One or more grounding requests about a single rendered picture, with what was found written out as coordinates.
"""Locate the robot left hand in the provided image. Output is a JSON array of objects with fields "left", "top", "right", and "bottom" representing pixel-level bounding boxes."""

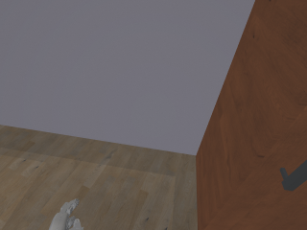
[{"left": 49, "top": 198, "right": 83, "bottom": 230}]

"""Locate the handle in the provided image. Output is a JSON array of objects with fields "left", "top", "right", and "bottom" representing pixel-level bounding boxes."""
[{"left": 280, "top": 160, "right": 307, "bottom": 191}]

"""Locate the wardrobe door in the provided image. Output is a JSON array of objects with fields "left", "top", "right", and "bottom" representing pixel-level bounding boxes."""
[{"left": 204, "top": 105, "right": 307, "bottom": 230}]

